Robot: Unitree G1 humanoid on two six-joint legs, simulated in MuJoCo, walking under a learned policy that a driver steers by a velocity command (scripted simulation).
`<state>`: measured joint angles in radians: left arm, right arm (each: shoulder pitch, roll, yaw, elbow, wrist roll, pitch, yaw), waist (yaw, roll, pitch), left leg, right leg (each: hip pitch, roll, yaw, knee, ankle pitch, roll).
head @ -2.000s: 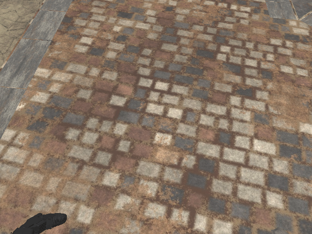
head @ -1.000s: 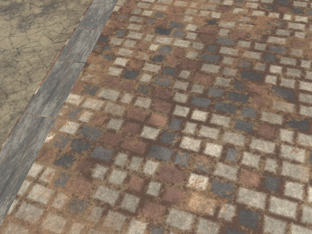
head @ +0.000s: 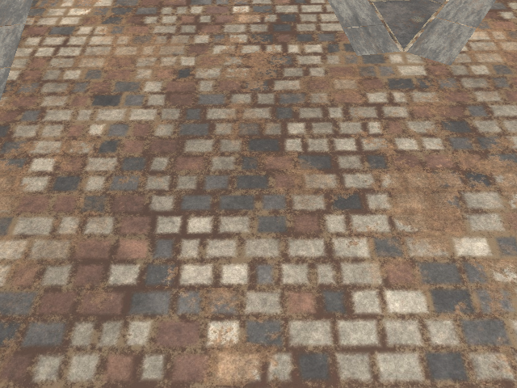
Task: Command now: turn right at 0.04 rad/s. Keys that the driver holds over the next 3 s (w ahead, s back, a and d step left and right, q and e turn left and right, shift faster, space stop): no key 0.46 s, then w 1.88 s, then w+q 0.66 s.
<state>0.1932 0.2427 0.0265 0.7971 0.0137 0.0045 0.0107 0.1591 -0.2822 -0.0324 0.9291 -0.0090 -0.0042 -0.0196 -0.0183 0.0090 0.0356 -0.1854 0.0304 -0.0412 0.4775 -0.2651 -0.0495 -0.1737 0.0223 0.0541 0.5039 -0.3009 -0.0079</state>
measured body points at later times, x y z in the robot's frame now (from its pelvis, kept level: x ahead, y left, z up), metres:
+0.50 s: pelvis +0.00 +0.00 +0.00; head +0.01 +0.00 +0.45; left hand +0.07 +0.26 -0.14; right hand +0.05 -0.27 -0.14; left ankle +0.00 +0.15 -0.74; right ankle -0.02 -0.12 -0.74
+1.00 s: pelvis +0.14 +0.03 +0.00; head +0.17 +0.05 +0.45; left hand +0.34 +0.27 -0.11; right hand +0.05 -0.21 -0.13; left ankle +0.01 +0.13 -0.74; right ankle +0.31 -0.12 -0.69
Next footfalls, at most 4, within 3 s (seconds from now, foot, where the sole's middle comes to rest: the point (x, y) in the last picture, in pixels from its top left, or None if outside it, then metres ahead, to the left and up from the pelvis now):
1.14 right None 0.42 -0.10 -0.77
1.66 left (218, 317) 0.72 0.15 -0.77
2.22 right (292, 226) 1.03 -0.08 -0.77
2.78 left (218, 166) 1.32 0.17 -0.77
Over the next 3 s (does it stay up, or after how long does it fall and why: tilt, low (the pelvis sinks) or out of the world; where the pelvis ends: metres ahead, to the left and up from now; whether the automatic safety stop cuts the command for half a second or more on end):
stays up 1.29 0.09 0.01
